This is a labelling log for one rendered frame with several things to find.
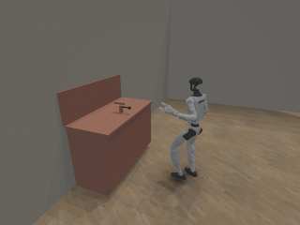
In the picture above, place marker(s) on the humanoid robot torso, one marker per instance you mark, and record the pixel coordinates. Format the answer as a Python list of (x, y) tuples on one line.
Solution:
[(199, 108)]

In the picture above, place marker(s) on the robot left forearm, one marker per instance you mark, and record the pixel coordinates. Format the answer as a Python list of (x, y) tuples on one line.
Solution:
[(187, 117)]

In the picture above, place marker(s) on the robot left hand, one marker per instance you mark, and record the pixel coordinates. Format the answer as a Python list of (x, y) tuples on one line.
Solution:
[(168, 108)]

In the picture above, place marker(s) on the left robot upper arm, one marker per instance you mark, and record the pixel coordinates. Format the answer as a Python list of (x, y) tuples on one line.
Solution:
[(190, 104)]

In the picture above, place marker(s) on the right robot upper arm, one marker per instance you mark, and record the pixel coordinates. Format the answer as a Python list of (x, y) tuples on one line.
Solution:
[(205, 108)]

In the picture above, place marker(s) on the left robot foot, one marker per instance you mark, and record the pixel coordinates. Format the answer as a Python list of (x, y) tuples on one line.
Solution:
[(176, 175)]

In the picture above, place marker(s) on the counter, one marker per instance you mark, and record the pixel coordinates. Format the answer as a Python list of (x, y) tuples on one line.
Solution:
[(104, 139)]

